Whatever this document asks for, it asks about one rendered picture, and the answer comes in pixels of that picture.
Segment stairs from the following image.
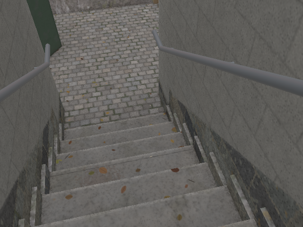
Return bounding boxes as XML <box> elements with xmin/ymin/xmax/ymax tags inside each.
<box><xmin>33</xmin><ymin>113</ymin><xmax>258</xmax><ymax>227</ymax></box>

